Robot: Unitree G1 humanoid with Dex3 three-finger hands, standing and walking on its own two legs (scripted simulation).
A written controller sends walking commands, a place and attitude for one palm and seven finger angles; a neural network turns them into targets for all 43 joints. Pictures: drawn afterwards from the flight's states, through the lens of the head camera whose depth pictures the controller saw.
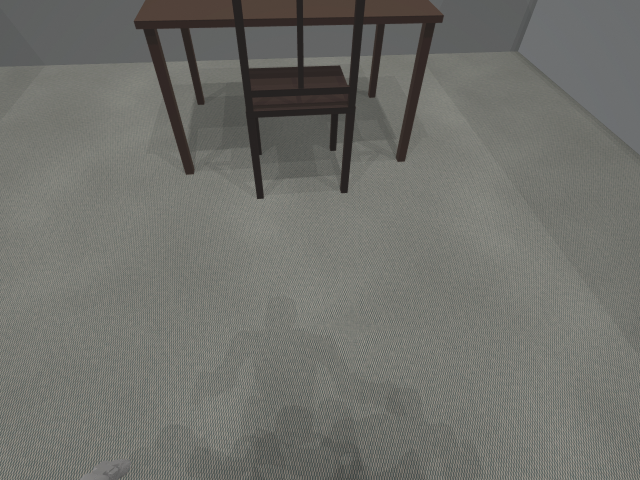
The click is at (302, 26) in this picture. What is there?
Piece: chair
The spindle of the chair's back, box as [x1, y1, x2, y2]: [296, 0, 303, 88]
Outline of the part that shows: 296,0 298,87 303,88 302,0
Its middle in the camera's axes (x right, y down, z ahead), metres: -0.08 -0.70 +1.37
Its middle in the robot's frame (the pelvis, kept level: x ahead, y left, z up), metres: +1.49 +0.15 -0.05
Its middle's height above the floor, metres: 0.71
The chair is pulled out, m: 0.00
